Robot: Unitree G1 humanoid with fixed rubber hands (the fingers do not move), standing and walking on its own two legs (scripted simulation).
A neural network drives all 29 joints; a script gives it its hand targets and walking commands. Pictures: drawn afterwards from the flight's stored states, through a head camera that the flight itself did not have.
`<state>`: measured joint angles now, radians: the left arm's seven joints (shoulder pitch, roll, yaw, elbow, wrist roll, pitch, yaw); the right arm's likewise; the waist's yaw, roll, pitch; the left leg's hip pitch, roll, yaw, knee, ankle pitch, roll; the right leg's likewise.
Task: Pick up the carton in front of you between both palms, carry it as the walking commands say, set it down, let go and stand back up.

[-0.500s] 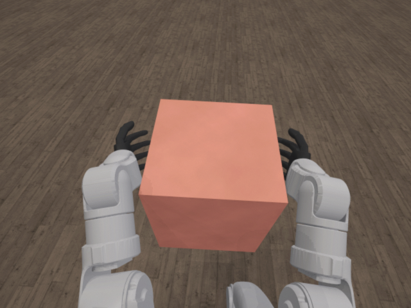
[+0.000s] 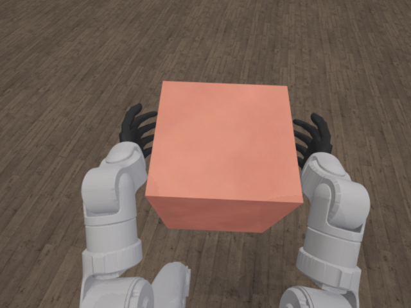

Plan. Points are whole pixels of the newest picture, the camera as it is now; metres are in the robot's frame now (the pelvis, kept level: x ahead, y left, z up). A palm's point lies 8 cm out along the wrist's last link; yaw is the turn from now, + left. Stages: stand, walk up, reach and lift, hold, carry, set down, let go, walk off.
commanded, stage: carry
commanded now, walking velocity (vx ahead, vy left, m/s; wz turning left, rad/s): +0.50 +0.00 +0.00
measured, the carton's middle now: (219, 167) +0.36 +0.02 +0.07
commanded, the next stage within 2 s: none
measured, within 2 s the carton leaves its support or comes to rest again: neither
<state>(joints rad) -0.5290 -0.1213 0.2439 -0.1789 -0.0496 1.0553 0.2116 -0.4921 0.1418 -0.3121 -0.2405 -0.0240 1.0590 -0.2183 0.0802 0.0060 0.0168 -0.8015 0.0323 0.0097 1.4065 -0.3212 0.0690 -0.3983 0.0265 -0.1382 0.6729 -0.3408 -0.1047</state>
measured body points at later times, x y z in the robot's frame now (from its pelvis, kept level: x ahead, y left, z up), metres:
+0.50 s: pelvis +0.33 +0.04 +0.03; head +0.36 +0.05 +0.48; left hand +0.68 +0.17 +0.10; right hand +0.65 -0.14 +0.11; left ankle +0.35 +0.09 -0.72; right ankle +0.31 -0.11 -0.64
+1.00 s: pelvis +0.67 -0.03 +0.03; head +0.66 -0.04 +0.48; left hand +0.91 +0.13 +0.10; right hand +0.92 -0.18 +0.10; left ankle +0.66 +0.11 -0.64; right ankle +0.68 -0.10 -0.72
